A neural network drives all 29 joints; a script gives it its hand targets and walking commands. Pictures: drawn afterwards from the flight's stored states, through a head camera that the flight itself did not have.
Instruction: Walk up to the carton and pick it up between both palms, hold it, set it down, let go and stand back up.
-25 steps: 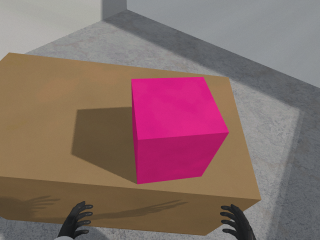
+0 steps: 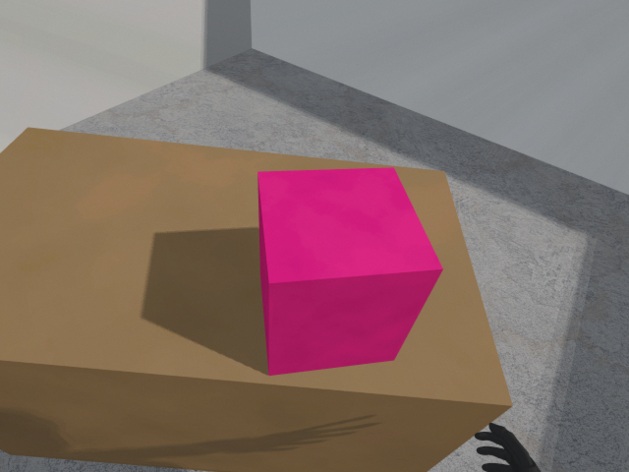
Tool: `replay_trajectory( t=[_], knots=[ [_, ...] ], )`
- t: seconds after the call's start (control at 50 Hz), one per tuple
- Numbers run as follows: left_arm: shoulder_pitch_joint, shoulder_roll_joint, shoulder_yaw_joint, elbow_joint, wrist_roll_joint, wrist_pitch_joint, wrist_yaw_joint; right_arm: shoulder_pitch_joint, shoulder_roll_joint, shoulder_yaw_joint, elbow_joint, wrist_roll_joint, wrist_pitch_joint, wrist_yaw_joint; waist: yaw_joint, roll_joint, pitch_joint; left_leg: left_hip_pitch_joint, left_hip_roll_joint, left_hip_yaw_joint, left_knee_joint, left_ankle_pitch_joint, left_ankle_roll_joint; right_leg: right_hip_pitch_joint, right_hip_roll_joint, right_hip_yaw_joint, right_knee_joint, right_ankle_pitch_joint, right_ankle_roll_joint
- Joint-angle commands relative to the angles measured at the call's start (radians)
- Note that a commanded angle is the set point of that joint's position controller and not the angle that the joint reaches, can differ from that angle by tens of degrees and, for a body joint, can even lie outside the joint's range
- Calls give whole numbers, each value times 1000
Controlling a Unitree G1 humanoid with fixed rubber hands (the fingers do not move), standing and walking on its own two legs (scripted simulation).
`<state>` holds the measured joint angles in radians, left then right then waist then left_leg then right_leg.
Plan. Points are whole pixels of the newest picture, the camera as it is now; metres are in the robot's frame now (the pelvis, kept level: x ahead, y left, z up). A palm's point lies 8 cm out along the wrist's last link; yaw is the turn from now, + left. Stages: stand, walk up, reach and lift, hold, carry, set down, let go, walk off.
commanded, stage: stand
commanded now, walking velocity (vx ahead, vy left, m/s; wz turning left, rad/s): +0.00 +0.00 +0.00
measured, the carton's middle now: (330, 272) +0.41 +0.00 +0.00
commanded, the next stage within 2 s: none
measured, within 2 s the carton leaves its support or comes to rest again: neither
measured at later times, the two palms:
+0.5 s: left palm out of the picture +0.04 +0.29 -0.13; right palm out of the picture +0.14 -0.26 -0.07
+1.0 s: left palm out of the picture +0.03 +0.29 -0.13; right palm out of the picture +0.13 -0.26 -0.08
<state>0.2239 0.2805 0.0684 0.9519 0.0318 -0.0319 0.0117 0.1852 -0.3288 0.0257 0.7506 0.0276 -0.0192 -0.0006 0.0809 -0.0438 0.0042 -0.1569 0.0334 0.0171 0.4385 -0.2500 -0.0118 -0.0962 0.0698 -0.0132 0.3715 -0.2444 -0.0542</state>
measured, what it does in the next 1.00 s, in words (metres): stands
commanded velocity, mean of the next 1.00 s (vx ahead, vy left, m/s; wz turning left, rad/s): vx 0.00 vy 0.00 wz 0.00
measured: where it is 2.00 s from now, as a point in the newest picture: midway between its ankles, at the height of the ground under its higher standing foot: outside the picture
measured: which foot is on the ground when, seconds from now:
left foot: down 0.00-1.00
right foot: down 0.00-1.00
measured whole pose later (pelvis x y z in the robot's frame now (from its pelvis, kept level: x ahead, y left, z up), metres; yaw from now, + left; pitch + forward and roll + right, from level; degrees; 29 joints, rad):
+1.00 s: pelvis -0.01 +0.01 +0.00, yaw +0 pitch -3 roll -1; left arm 0.19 0.30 0.05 1.07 0.02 -0.04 0.00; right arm 0.19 -0.33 0.03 0.81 0.03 -0.01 -0.01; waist 0.08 -0.02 0.01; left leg -0.15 0.03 0.02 0.44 -0.24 0.00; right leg -0.07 0.07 -0.01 0.33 -0.22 -0.04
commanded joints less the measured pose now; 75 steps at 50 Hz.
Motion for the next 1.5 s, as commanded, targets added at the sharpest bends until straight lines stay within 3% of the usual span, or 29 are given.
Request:
replay_trajectory(
  t=[0.0, 0.04, 0.1, 0.12, 0.16, 0.24, 0.3, 0.32, 0.36, 0.38, 0.4, 0.42, 0.44, 0.5, 0.58, 0.68, 0.76, 0.92, 0.96, 1.06, 1.16, 1.18, 1.2, 1.22, 1.28, 1.34, 1.38, 1.46, 1.48],
  knots=[
    [-105, 228, 28, -27, -4, -29, -15, -93, -199, -66, -3, -72, -21, -22, -45, 109, -66, 39, 97, -98, -52, 268, 55, -4, -188, 135, -85, 217, 31],
    [-88, 250, 29, 0, 1, -26, -20, -38, -217, -76, 10, -65, -11, -22, -57, 169, -33, 31, 75, -72, -81, 226, 43, -24, -177, 135, -88, 242, 32],
    [-82, 257, 29, 19, 4, -27, -15, -58, -224, -79, 11, -64, -21, -17, -69, 137, -30, 45, 87, -93, -44, 218, 49, -45, -195, 139, -102, 232, 43],
    [-76, 257, 35, 22, -2, -29, -11, -7, -214, -76, 23, -58, -11, -16, -52, 27, -27, 29, 82, -103, -47, 222, 48, -10, -195, 144, -114, 256, 68],
    [-113, 255, 25, 30, -9, -27, -5, -68, -221, -84, 11, -67, -12, -17, -71, 154, 9, 13, 90, -101, -63, 228, 69, -36, -205, 159, -107, 262, 33],
    [-112, 255, 22, 34, -7, -35, -4, -64, -188, -73, 10, -53, -19, -18, -62, 55, -53, 27, 93, -115, -58, 301, 62, 34, -191, 128, -93, 359, 32],
    [-115, 251, 19, 29, -14, -20, -2, -58, -217, -73, 21, -57, -19, -17, -60, 136, 1, 2, 94, -116, -75, 262, 59, -10, -196, 143, -107, 281, 29],
    [-141, 239, 12, 46, -5, -26, -9, -51, -194, -76, 27, -61, -12, -20, -93, 123, -45, 38, 87, -85, -55, 227, 44, -3, -212, 146, -107, 231, 21],
    [-123, 237, 17, 40, -9, -31, -9, -30, -205, -77, 28, -66, -14, -21, -61, 105, 36, 23, 96, -114, -108, 217, 57, -61, -182, 141, -106, 214, 22],
    [-106, 250, 11, 52, -17, -25, -9, -44, -219, -74, 58, -61, -17, -22, -64, 166, -7, 40, 98, -117, -108, 213, 57, -25, -190, 146, -102, 210, 17],
    [-75, 242, 14, 67, -15, -19, -8, -76, -225, -75, 41, -65, -27, -18, -48, 117, -27, 23, 96, -127, -104, 204, 66, 6, -197, 146, -106, 184, 14],
    [-103, 270, 13, 60, -8, -18, -10, -75, -210, -71, 27, -56, -21, -15, -77, 117, -37, 46, 98, -121, -95, 238, 61, -11, -198, 131, -94, 206, 14],
    [-115, 261, 21, 56, -12, -18, -7, -43, -219, -72, 43, -56, -22, -18, -59, 176, -10, 26, 102, -116, -107, 212, 60, -11, -193, 140, -98, 164, 20],
    [-140, 267, 27, 62, -2, -33, -12, -81, -175, -64, 38, -56, -27, -23, -90, 131, -11, 10, 106, -130, -98, 259, 62, -2, -192, 128, -89, 259, 19],
    [-96, 234, 11, 67, -19, -31, -13, -45, -198, -63, 51, -53, -16, -30, -68, 95, -41, 35, 102, -116, -67, 320, 62, 34, -209, 120, -81, 337, 30],
    [-104, 242, 14, 73, -16, -27, -11, -52, -212, -69, 61, -61, -17, -34, -67, 188, -6, 29, 95, -110, -83, 299, 50, -17, -188, 133, -110, 254, 25],
    [-115, 247, 2, 77, -15, -22, -9, -58, -224, -72, 51, -59, -12, -27, -66, 87, 28, 7, 98, -115, -110, 241, 56, -15, -193, 138, -113, 222, 28],
    [-125, 253, 7, 75, -12, -23, -16, -56, -213, -62, 59, -56, -24, -25, -86, 187, 6, 49, 91, -99, -108, 219, 36, -30, -192, 142, -123, 194, 31],
    [-106, 276, 14, 76, -21, -25, -18, -65, -201, -66, 74, -50, -14, -28, -61, 147, 20, 25, 100, -119, -117, 227, 47, -20, -185, 140, -123, 197, 19],
    [-119, 278, 3, 86, -24, -23, -7, -66, -208, -65, 76, -42, -17, -23, -98, 148, -51, 67, 116, -112, -116, 251, 60, -2, -205, 149, -103, 249, 14],
    [-106, 272, 4, 82, -20, -30, -10, -34, -213, -60, 99, -47, -11, -29, -76, 102, -1, 53, 103, -119, -105, 294, 58, -3, -201, 137, -98, 294, 30],
    [-104, 252, 7, 77, -21, -26, -12, -81, -223, -68, 74, -61, -16, -26, -62, 176, -2, 39, 96, -97, -103, 251, 46, 0, -203, 158, -115, 263, 19],
    [-128, 263, 9, 82, -21, -26, -7, -76, -207, -67, 76, -55, -15, -24, -84, 116, 27, 43, 101, -120, -121, 229, 46, -19, -206, 154, -104, 238, 23],
    [-118, 256, 9, 75, -25, -28, -8, -62, -229, -66, 91, -62, -19, -21, -62, 176, -2, 43, 100, -102, -113, 207, 45, -5, -198, 157, -123, 235, 25],
    [-157, 273, 20, 70, -8, -20, -12, -92, -211, -68, 75, -56, -11, -25, -80, 103, 39, 17, 100, -105, -126, 193, 49, -19, -193, 144, -122, 194, 27],
    [-115, 263, 11, 81, -31, -21, -15, -56, -234, -71, 93, -60, -27, -23, -73, 163, 3, 49, 105, -110, -119, 210, 44, -24, -205, 149, -117, 203, 15],
    [-133, 263, 4, 91, -26, -24, -11, -47, -229, -70, 110, -57, -19, -17, -75, 98, 26, 42, 103, -104, -98, 232, 51, -37, -203, 147, -122, 245, 20],
    [-115, 276, 1, 69, -21, -19, -10, -63, -226, -73, 104, -61, -16, -22, -67, 173, 39, 21, 110, -110, -137, 189, 53, -18, -214, 173, -128, 205, 5],
    [-136, 281, 7, 98, -35, -19, -8, -73, -212, -66, 100, -54, -20, -19, -75, 125, -1, 44, 112, -106, -133, 231, 46, 0, -206, 165, -106, 199, 19]
  ],
)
